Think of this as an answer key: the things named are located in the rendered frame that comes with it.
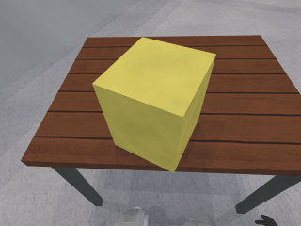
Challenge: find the left robot thigh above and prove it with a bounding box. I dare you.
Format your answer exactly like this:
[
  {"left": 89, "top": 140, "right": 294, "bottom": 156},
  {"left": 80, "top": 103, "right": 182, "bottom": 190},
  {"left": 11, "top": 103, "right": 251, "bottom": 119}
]
[{"left": 115, "top": 208, "right": 149, "bottom": 226}]

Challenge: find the table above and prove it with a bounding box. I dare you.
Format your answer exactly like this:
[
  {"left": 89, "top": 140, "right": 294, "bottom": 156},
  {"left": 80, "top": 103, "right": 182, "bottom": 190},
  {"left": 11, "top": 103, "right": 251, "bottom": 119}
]
[{"left": 21, "top": 35, "right": 301, "bottom": 214}]

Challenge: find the right robot hand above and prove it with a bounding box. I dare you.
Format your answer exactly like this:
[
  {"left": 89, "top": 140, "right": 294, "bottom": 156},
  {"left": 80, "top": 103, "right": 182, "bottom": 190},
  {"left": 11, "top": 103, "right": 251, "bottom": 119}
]
[{"left": 254, "top": 214, "right": 278, "bottom": 226}]

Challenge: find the carton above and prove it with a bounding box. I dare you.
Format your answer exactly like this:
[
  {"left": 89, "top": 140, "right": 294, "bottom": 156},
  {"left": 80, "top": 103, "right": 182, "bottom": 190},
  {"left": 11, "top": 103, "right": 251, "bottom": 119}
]
[{"left": 92, "top": 37, "right": 216, "bottom": 173}]

